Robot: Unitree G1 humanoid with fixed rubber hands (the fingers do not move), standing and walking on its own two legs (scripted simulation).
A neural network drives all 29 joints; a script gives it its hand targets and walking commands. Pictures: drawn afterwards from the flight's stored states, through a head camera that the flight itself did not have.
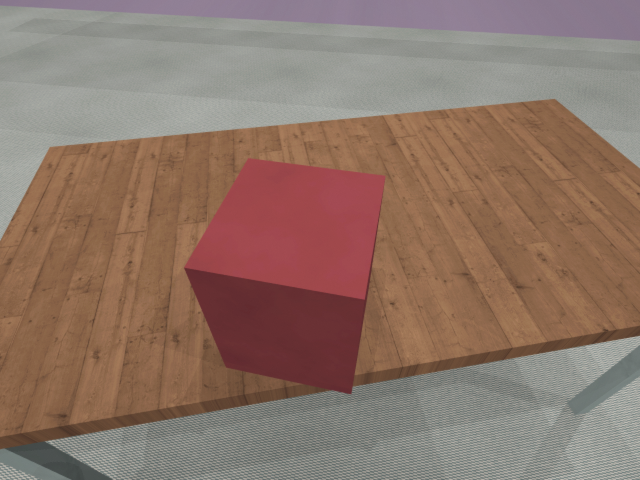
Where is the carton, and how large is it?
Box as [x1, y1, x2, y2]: [184, 158, 385, 393]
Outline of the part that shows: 248,158 184,267 226,367 350,393 367,295 385,176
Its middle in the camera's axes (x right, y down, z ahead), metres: -0.03 +0.05 +0.57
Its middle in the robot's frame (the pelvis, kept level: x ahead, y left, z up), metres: +0.40 +0.05 +0.02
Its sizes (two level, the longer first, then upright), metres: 0.210 0.200 0.250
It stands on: a table, 0.66 m high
